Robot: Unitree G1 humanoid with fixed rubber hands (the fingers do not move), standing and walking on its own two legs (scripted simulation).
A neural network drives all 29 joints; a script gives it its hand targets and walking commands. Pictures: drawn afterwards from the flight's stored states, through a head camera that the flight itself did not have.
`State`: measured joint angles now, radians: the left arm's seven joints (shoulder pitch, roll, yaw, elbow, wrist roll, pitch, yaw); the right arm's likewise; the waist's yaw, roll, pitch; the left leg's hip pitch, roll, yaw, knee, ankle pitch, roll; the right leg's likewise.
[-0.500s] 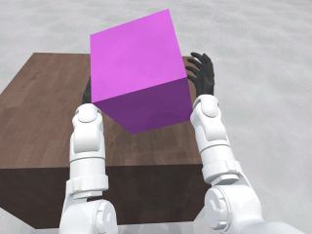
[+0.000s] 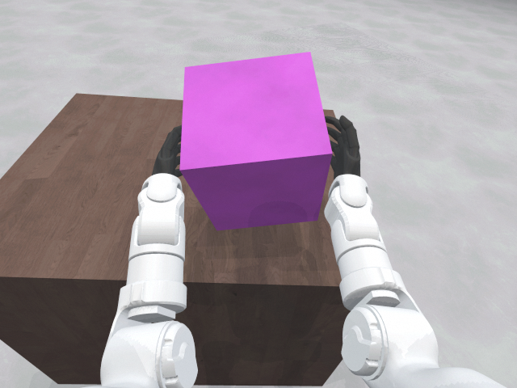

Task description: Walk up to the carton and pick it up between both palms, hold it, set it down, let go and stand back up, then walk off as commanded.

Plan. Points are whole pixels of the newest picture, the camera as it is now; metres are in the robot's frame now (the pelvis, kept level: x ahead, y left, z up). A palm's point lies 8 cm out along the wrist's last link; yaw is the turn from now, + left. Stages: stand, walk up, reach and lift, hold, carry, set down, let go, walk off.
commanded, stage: set down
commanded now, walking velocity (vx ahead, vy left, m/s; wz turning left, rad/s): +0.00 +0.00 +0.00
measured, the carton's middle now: (258, 151) +0.43 +0.00 +0.16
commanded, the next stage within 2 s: none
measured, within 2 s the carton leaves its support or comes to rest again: neither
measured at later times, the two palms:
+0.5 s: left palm (175, 186) +0.38 +0.13 +0.12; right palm (341, 180) +0.39 -0.14 +0.14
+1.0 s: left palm (178, 205) +0.39 +0.13 +0.07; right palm (333, 201) +0.40 -0.14 +0.08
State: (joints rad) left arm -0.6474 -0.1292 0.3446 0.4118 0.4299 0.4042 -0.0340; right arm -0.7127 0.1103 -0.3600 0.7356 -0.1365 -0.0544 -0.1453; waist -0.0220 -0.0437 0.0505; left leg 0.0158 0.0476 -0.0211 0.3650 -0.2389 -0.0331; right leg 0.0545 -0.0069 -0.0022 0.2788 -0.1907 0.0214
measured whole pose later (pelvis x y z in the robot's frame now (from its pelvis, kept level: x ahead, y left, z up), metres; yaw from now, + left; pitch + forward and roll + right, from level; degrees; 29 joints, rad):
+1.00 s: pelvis +0.00 -0.01 +0.00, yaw +0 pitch -2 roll -1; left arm -0.74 -0.14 0.43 0.68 0.44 0.28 0.00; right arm -0.71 0.08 -0.48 0.83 -0.25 -0.05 -0.06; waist 0.04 -0.03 0.12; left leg -0.09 0.05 -0.02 0.32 -0.19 -0.04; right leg -0.07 0.00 -0.01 0.27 -0.17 0.02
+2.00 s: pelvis -0.01 -0.01 +0.00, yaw +0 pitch +8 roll -1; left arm -0.70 -0.14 0.47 0.84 0.35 -0.04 0.10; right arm -0.70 0.09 -0.57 0.92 -0.35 -0.21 -0.02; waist 0.03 -0.01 -0.03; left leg -0.32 0.05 -0.01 0.32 -0.15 -0.04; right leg -0.30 0.00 -0.01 0.27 -0.12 0.02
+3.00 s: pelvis -0.02 -0.01 +0.00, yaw -1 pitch +6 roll -1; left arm -0.41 0.00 0.27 0.59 0.03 0.04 0.08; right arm -0.49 -0.16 0.05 0.82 0.24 -0.17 -0.10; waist 0.00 -0.01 -0.05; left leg -0.31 0.08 -0.01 0.37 -0.16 -0.05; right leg -0.27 0.02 -0.01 0.28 -0.11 0.00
